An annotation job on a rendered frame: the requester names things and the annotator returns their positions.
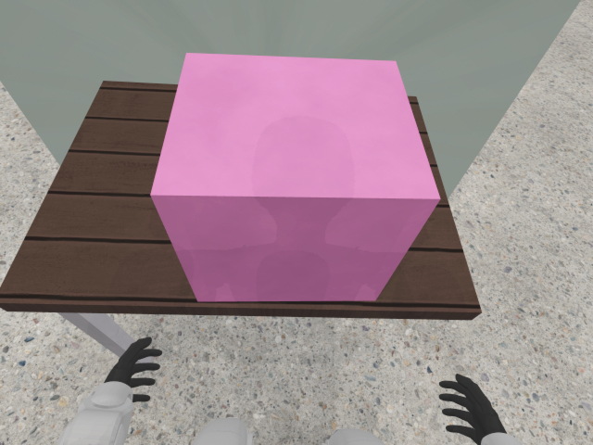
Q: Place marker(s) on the robot right hand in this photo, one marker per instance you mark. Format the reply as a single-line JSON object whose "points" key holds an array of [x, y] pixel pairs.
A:
{"points": [[481, 416]]}

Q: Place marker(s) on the robot left hand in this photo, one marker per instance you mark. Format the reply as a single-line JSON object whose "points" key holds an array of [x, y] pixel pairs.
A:
{"points": [[126, 367]]}

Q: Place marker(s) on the table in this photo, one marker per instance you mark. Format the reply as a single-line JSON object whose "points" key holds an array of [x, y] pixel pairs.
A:
{"points": [[97, 244]]}

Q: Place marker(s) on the carton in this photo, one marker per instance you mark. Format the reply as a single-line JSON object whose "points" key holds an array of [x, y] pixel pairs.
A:
{"points": [[291, 178]]}

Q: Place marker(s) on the left robot thigh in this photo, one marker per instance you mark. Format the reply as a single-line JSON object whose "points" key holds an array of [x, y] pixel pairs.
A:
{"points": [[224, 431]]}

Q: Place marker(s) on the robot left forearm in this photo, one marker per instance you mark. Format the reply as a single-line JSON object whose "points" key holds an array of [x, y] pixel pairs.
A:
{"points": [[103, 418]]}

